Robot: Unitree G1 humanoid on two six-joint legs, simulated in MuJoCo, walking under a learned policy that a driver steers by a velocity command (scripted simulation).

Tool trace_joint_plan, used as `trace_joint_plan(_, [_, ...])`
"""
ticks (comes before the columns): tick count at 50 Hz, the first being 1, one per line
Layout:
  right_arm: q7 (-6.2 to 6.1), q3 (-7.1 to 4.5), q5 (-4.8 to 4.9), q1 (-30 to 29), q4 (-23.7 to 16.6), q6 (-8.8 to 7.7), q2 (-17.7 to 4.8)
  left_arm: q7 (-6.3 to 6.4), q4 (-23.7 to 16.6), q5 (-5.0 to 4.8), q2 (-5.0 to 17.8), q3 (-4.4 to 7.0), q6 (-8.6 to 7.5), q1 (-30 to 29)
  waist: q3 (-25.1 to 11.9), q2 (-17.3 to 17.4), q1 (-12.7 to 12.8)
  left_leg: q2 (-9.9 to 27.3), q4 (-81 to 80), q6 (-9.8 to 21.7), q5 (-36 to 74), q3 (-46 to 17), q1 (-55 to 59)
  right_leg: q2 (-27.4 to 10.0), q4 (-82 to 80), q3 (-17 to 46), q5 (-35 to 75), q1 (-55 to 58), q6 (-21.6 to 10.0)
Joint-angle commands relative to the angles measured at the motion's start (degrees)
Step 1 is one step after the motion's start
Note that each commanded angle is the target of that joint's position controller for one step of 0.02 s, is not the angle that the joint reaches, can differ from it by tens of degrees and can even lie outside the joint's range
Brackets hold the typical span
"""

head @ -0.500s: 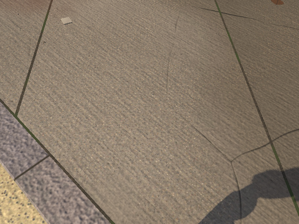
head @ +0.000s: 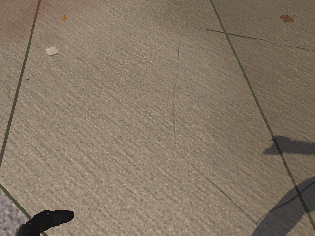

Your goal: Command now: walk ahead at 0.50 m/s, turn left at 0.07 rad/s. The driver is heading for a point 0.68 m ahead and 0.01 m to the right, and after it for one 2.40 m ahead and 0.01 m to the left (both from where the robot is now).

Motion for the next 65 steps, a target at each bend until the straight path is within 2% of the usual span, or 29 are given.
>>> trace_joint_plan(1, [-0.83,-2.68,0.26,0.5,-1.3,-0.45,-9.7,-0.94,-5.8,-0.21,2.5,0.25,-1.33,-9.2,5.6,6.9,0.3,14.7,-5.4,6.3,13.9,-6.5,-3.2,1.3,-7.4,-1.2,4.4,0.9,0.0])
trace_joint_plan(5, [-1.32,-3.69,0.58,-0.1,0.5,0.92,-12.0,-1.02,-5.3,-0.29,5.0,1.16,-2.04,-5.9,2.8,8.7,2.9,15.9,2.0,4.3,34.2,-4.3,3.9,3.4,-11.5,-2.2,-0.5,7.0,-2.9])
trace_joint_plan(7, [-1.46,-3.75,0.04,-1.0,0.9,2.01,-12.0,-0.01,-2.4,0.01,8.1,2.75,-1.92,4.7,-5.3,9.3,8.5,13.8,16.1,2.4,53.5,-2.3,5.3,6.6,-13.1,-5.2,-1.6,20.3,-5.8])
trace_joint_plan(8, [-1.47,-3.31,-0.42,-1.9,0.1,2.16,-11.4,0.7,-0.2,0.45,10.0,3.38,-1.54,14.1,-12.1,8.3,12.6,12.1,28.3,0.8,48.6,-2.1,-3.6,2.2,-10.8,-1.2,0.7,36.9,-8.5])
trace_joint_plan(9, [-1.0,-1.58,-1.33,3.2,-1.2,1.66,-5.0,0.99,1.1,1.33,14.1,4.16,-1.51,21.8,-20.9,-5.1,10.8,3.4,50.7,-3.0,9.6,-1.5,-26.2,-12.7,-8.7,21.1,-0.3,61.2,-16.3])
trace_joint_plan(10, [-0.64,-1.01,0.51,6.6,0.4,0.48,-4.9,0.43,2.8,0.31,11.4,3.62,-1.61,24.1,-26.7,-12.7,10.8,-2.3,64.5,-4.1,-19.1,-6.3,-37.2,-18.6,-17.6,41.2,-9.6,67.1,-22.3])
trace_joint_plan(11, [-0.28,-2.22,2.21,0.6,-0.6,-0.43,-9.7,0.78,2.3,-0.45,8.4,2.84,-1.51,19.4,-17.7,-6.9,11.2,1.8,67.7,-3.5,-16.2,-7.3,-42.3,-16.6,-21.1,35.5,-16.5,59.1,-19.7])
trace_joint_plan(12, [-0.08,-2.25,2.8,-5.0,-2.2,-1.04,-10.7,1.15,1.6,-0.31,6.6,2.31,-1.36,15.3,-10.5,-2.6,10.2,5.1,65.1,-3.1,-10.9,-4.8,-42.4,-14.4,-22.9,27.3,-16.0,49.5,-17.6])
trace_joint_plan(13, [-0.23,-2.21,1.84,-8.3,-2.9,-1.28,-10.2,1.21,1.7,0.22,5.8,1.92,-1.45,12.8,-5.9,1.3,8.5,7.6,62.0,-3.0,-7.8,-2.7,-40.9,-12.5,-24.8,22.9,-12.0,40.9,-16.3])
trace_joint_plan(15, [-0.11,-2.37,0.7,-7.7,-2.9,-0.65,-9.0,1.15,1.7,1.47,4.5,1.23,-2.12,11.3,-4.3,0.9,5.3,10.3,58.1,-2.9,-4.6,-2.9,-35.6,-10.5,-27.8,18.6,-6.2,32.4,-15.8])
trace_joint_plan(18, [-0.46,-1.49,0.24,-9.0,-3.7,0.48,-6.1,1.36,3.3,0.32,5.8,1.37,-3.01,12.1,-1.4,0.4,4.3,12.2,49.9,-4.4,-3.1,-1.4,-36.2,-9.7,-31.8,13.2,-2.2,27.5,-16.4])
trace_joint_plan(23, [0.25,-0.29,0.16,-20.0,-6.2,-0.13,-4.4,2.08,5.0,-0.25,8.6,1.88,-2.5,16.1,1.2,1.4,7.8,10.2,28.4,-5.4,16.3,1.9,-34.1,-4.9,-32.9,3.7,2.2,26.5,-12.7])
trace_joint_plan(28, [1.8,-0.42,1.1,-27.9,-8.7,-0.73,-5.5,2.26,8.0,-0.74,9.5,1.97,-0.93,22.8,2.5,0.5,10.3,8.1,19.1,-3.9,18.7,2.0,-35.1,-8.9,-29.8,4.8,2.2,35.9,-11.3])
trace_joint_plan(31, [2.41,-1.24,0.94,-26.0,-8.7,-0.86,-7.6,2.68,8.7,-0.62,10.8,2.38,0.2,22.9,0.8,-0.9,7.8,6.5,16.9,-1.5,11.6,2.7,-31.4,-10.8,-23.9,5.2,11.8,41.5,-9.7])
trace_joint_plan(33, [1.87,-3.48,0.52,-12.2,-4.7,-0.85,-11.8,2.97,8.1,-0.24,9.9,1.84,0.75,21.6,-8.0,-0.4,0.5,5.0,15.7,1.8,11.9,4.3,-11.2,-6.7,-7.1,1.6,22.6,37.1,-7.0])
trace_joint_plan(34, [1.21,-4.64,-0.15,-1.8,-2.9,-0.51,-16.1,3.17,6.3,1.34,6.8,0.5,0.58,22.1,-17.2,6.7,-2.8,16.2,18.3,5.7,13.8,-8.5,6.2,-3.1,11.4,-1.0,6.1,25.2,-5.0])
trace_joint_plan(35, [1.64,-5.01,-0.41,-1.7,-2.0,-0.26,-18.7,2.63,6.0,0.57,0.2,-1.34,-0.52,29.2,-23.2,21.6,1.8,27.2,11.3,15.0,7.0,-34.8,21.0,7.3,28.6,0.5,-32.6,4.2,-1.7])
trace_joint_plan(36, [1.72,-3.46,0.13,-3.2,-2.9,-0.2,-12.4,2.43,6.7,-0.49,7.4,0.17,-1.32,25.1,-19.9,13.8,-0.4,25.7,9.0,13.1,9.1,-34.2,18.3,4.5,33.5,6.6,-35.5,-0.9,-1.8])
trace_joint_plan(37, [1.56,-2.7,-0.12,-7.8,-3.5,-0.32,-10.7,2.33,5.2,-1.46,9.4,0.92,-1.78,20.3,-12.3,11.0,0.3,24.1,9.3,11.4,21.4,-24.1,10.8,2.4,34.1,5.6,-31.5,-2.3,-1.7])
trace_joint_plan(39, [1.89,-2.04,-0.34,-13.8,-3.6,-0.48,-8.3,2.93,5.0,-0.15,8.0,1.07,-1.31,17.3,-6.5,4.6,3.8,19.6,8.4,9.8,39.6,-12.5,-1.8,-1.3,28.8,3.7,-26.3,1.6,-0.1])
trace_joint_plan(41, [1.95,-1.66,-0.93,-15.8,-2.8,-0.95,-7.0,3.12,5.7,0.06,5.4,0.74,0.3,19.6,-6.6,6.8,6.8,17.5,5.7,9.3,44.0,-7.7,-8.8,-2.5,23.9,3.5,-23.4,8.5,1.1])
trace_joint_plan(45, [1.11,-2.01,-0.94,-18.4,-0.5,-0.75,-9.1,3.46,5.1,1.07,2.6,-0.35,1.78,17.3,-6.4,8.1,8.0,14.8,4.1,9.1,47.2,0.2,-15.0,-1.8,7.9,1.6,-14.7,14.7,2.7])
trace_joint_plan(50, [0.48,-1.9,-0.57,-15.1,3.8,0.78,-10.0,3.24,4.1,0.93,4.5,0.06,2.03,10.9,-6.6,7.8,5.3,15.0,5.1,7.6,38.0,0.2,-12.5,-0.1,-2.9,1.3,-6.0,18.1,1.6])
trace_joint_plan(53, [0.21,-1.35,0.4,-16.2,5.3,1.57,-8.8,3.17,4.5,1.69,5.2,0.62,1.83,11.1,-5.7,7.0,7.1,13.5,9.8,4.8,26.1,-0.7,-13.3,1.0,-12.4,0.5,-1.6,23.8,-1.0])
trace_joint_plan(55, [0.13,-0.58,-1.49,-9.1,7.1,1.22,-6.3,3.91,4.2,2.1,10.4,1.72,1.82,10.7,-7.7,-1.0,3.4,6.7,15.4,-0.6,8.5,1.9,-17.0,-6.5,-13.4,7.4,23.2,33.6,-4.7])
trace_joint_plan(56, [-0.21,-0.03,-1.6,-4.4,8.6,1.45,-4.1,4.12,4.5,1.93,8.0,1.07,2.39,9.0,-9.9,-6.6,0.9,4.7,15.7,-3.2,-2.9,3.2,-18.7,-9.5,-12.6,10.6,21.4,35.4,-9.7])
trace_joint_plan(58, [-1.08,-0.33,-0.96,-9.3,8.5,3.04,-6.7,3.32,4.5,0.97,4.2,0.33,3.0,6.0,-7.2,-3.9,3.0,5.1,13.2,-4.2,-2.1,3.1,-16.5,-6.4,-14.1,9.9,7.4,30.1,-8.7])
trace_joint_plan(61, [-1.78,-0.72,-0.72,-11.1,9.5,4.99,-8.1,2.72,5.5,0.91,5.3,0.53,2.42,5.4,-5.4,-1.5,3.7,5.7,12.2,-3.7,3.1,2.6,-14.0,-3.3,-13.2,6.7,6.6,27.8,-5.9])
trace_joint_plan(65, [-1.93,-0.77,-0.42,-11.3,11.5,5.21,-7.6,2.94,7.8,0.71,4.8,0.53,2.0,5.9,-7.0,0.6,4.3,6.3,12.5,-4.0,9.1,2.4,-11.6,-2.2,-11.1,5.1,14.0,30.5,-6.0])
Velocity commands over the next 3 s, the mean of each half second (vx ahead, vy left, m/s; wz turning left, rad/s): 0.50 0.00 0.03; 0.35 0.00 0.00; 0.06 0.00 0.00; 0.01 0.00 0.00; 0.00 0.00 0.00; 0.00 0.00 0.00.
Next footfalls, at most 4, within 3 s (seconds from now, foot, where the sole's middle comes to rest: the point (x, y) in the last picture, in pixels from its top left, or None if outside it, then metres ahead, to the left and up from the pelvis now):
0.16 right None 0.31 -0.13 -0.78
0.66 left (115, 210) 0.61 0.11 -0.78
1.08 right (165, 182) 0.73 -0.12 -0.78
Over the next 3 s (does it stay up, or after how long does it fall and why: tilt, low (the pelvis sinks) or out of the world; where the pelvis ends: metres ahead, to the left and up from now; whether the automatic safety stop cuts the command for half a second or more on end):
stays up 0.64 -0.01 -0.01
